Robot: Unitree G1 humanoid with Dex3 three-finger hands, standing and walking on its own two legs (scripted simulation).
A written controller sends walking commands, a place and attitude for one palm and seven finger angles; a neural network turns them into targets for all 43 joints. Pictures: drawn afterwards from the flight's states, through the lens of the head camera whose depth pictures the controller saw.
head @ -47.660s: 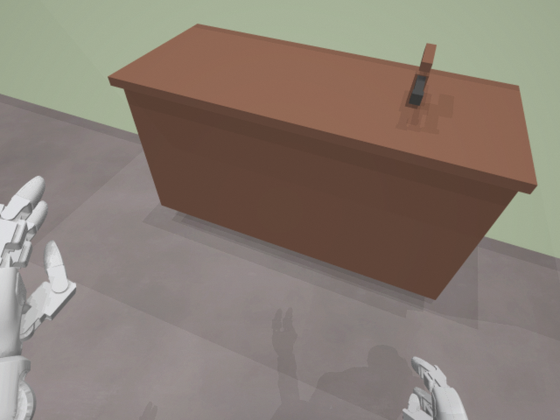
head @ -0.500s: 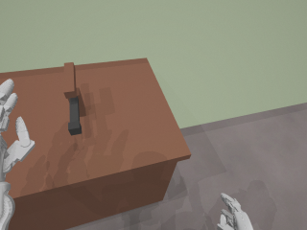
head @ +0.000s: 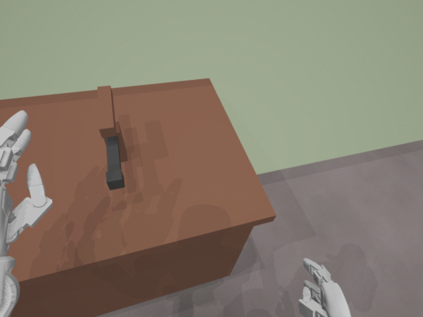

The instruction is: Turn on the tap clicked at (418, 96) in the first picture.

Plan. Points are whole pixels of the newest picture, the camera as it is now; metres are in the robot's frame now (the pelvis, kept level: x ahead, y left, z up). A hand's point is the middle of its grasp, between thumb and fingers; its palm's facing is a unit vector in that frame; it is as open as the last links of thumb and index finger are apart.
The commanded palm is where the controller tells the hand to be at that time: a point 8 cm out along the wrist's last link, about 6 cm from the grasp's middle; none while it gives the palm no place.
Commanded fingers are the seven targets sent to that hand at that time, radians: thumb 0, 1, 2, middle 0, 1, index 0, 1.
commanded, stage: look again from close up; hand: left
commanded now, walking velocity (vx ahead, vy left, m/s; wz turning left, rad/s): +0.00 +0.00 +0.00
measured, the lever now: (115, 179) +0.34 +0.22 +0.05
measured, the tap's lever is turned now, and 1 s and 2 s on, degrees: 0 0 0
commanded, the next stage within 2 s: come to a stop and stand still in 0.32 s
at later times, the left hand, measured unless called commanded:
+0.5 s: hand (67, 211) +0.21 +0.22 +0.16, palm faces +0.38 -0.86 -0.35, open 7.4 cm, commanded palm +0.15 +0.26 +0.18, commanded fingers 0.00 0.90 0.90 -0.20 -0.30 -0.20 -0.30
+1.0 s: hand (59, 210) +0.22 +0.24 +0.15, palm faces +0.36 -0.81 -0.46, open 7.4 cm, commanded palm +0.16 +0.26 +0.18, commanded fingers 0.00 0.90 0.90 -0.20 -0.30 -0.20 -0.30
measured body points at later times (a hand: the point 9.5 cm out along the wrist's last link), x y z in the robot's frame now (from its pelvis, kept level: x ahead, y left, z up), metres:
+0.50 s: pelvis -0.01 -0.02 +0.00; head +0.01 -0.01 +0.45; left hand +0.19 +0.26 +0.18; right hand +0.17 -0.26 -0.07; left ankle +0.00 +0.05 -0.74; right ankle +0.02 -0.16 -0.74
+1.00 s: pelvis +0.01 -0.03 +0.00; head +0.06 -0.02 +0.44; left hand +0.19 +0.28 +0.17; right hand +0.17 -0.26 -0.10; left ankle +0.00 +0.05 -0.74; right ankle +0.02 -0.15 -0.74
